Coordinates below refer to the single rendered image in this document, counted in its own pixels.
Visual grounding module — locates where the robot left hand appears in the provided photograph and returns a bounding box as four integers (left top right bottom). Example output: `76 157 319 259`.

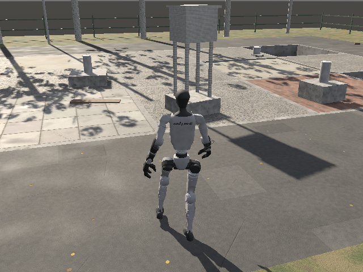
143 162 156 178

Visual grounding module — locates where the humanoid robot head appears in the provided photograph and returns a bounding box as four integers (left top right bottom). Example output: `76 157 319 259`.
173 90 192 117

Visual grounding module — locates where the robot left foot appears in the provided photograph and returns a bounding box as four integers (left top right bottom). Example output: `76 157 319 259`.
156 206 164 219

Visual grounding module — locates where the left robot upper arm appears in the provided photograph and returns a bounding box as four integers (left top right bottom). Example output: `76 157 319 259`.
154 114 171 146

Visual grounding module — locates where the right robot upper arm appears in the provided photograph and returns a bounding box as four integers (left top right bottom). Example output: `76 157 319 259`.
194 114 210 144

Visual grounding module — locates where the robot right forearm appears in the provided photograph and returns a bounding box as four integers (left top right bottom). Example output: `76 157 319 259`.
203 136 211 151

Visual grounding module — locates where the robot right hand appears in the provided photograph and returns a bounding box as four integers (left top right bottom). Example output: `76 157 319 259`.
198 148 211 159

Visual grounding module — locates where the robot left forearm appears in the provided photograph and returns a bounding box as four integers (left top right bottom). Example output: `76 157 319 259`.
145 137 159 164

